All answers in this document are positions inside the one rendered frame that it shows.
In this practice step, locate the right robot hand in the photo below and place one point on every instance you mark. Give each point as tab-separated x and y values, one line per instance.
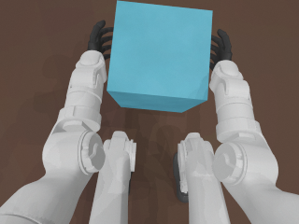
223	50

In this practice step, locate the left robot upper arm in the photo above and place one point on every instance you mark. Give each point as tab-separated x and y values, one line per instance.
70	159

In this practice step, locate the carton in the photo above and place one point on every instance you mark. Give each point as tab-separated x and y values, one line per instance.
160	56

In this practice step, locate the robot left thigh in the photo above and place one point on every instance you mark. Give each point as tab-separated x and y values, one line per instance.
110	201

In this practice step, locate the left robot forearm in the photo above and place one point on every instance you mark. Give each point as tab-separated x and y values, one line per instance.
81	110

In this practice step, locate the robot thigh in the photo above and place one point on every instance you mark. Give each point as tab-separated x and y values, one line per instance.
110	201
206	200

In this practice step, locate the right robot forearm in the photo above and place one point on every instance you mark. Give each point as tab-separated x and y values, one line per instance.
234	108

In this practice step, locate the right robot upper arm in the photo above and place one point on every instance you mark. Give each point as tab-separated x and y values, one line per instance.
250	173

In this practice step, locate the robot right thigh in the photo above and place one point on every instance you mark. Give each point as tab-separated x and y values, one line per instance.
206	200

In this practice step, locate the left robot hand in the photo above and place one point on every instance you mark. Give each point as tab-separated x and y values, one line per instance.
96	40

